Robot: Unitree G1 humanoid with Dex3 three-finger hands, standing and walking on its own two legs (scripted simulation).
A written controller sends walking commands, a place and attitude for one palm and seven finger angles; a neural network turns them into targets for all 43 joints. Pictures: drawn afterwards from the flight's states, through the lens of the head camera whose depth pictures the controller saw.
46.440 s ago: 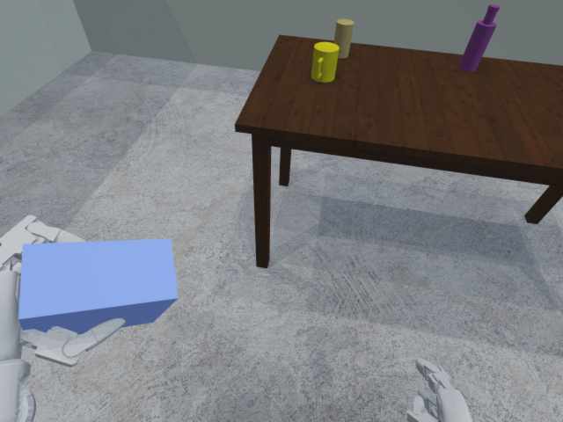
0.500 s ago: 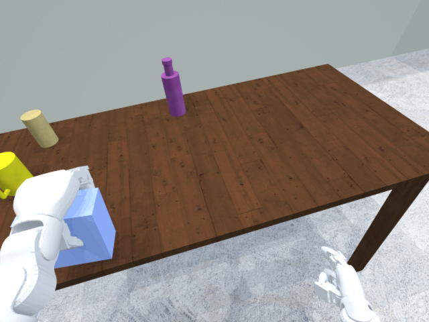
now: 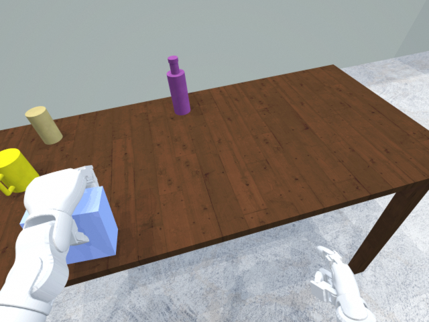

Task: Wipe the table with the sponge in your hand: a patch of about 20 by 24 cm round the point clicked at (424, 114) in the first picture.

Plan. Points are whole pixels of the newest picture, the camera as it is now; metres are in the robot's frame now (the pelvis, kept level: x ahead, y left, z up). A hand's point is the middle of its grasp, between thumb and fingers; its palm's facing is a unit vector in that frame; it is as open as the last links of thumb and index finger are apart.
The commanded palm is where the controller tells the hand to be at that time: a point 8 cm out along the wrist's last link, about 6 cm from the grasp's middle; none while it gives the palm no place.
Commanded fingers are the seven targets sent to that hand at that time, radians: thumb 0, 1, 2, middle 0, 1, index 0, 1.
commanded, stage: move the sponge above the wiping area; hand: left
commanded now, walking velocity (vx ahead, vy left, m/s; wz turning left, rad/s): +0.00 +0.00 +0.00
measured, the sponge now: (79, 234) +0.23 +0.32 +0.04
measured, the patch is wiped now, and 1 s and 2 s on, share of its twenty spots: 1.00 1.00 1.00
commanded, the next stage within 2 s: lower the sponge onto the table in 1.42 s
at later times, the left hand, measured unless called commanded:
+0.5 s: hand (81, 202) +0.27 +0.32 +0.09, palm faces -0.02 -0.06 -1.00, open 10.6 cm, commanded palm +0.24 +0.32 +0.16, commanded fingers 0.00 0.10 1.30 -1.20 -1.60 -1.20 -1.60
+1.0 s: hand (81, 198) +0.28 +0.33 +0.08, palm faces -0.02 -0.04 -1.00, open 10.6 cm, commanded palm +0.25 +0.32 +0.15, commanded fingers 0.00 0.10 1.30 -1.20 -1.60 -1.20 -1.60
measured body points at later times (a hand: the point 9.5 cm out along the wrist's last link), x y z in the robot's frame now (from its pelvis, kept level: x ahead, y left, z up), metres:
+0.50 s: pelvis +0.02 +0.00 +0.00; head +0.01 -0.04 +0.45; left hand +0.26 +0.32 +0.15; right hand +0.25 -0.21 -0.09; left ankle +0.02 +0.10 -0.74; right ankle +0.03 -0.10 -0.74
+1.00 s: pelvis +0.02 +0.00 +0.00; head +0.02 -0.03 +0.45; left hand +0.28 +0.33 +0.14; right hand +0.24 -0.21 -0.10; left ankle +0.02 +0.10 -0.74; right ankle +0.03 -0.10 -0.74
